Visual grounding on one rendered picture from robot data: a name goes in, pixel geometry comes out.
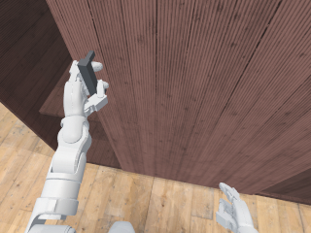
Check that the robot left hand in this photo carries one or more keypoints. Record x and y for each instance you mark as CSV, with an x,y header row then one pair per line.
x,y
76,93

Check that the handle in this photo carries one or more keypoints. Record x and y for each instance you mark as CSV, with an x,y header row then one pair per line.
x,y
88,74

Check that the left robot thigh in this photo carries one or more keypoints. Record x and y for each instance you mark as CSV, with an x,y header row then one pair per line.
x,y
122,227

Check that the robot right hand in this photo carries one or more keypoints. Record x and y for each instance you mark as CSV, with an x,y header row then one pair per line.
x,y
235,215

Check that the robot left forearm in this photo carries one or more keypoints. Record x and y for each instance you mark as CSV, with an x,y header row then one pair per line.
x,y
61,189

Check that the wardrobe door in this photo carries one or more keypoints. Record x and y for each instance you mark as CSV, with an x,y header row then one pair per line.
x,y
200,91
298,186

